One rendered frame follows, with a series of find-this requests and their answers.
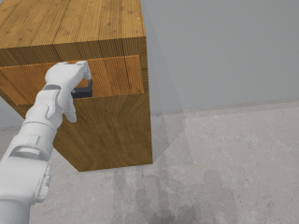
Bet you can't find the handle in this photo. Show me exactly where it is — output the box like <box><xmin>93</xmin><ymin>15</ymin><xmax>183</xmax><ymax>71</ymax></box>
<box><xmin>71</xmin><ymin>79</ymin><xmax>93</xmax><ymax>99</ymax></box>

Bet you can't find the robot left hand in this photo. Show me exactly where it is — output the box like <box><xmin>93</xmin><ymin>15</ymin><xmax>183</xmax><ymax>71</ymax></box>
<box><xmin>45</xmin><ymin>61</ymin><xmax>92</xmax><ymax>123</ymax></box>

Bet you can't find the drawer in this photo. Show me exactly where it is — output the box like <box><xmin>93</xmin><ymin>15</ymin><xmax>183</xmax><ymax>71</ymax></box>
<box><xmin>0</xmin><ymin>55</ymin><xmax>142</xmax><ymax>105</ymax></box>

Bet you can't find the left robot forearm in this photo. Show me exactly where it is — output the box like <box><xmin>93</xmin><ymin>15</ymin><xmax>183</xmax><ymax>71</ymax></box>
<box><xmin>0</xmin><ymin>82</ymin><xmax>71</xmax><ymax>171</ymax></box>

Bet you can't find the cabinet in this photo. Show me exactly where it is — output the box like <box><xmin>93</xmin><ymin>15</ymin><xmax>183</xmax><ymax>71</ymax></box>
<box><xmin>0</xmin><ymin>0</ymin><xmax>153</xmax><ymax>172</ymax></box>

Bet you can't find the robot left upper arm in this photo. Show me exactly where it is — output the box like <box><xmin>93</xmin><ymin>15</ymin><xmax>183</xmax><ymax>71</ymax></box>
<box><xmin>0</xmin><ymin>156</ymin><xmax>52</xmax><ymax>224</ymax></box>

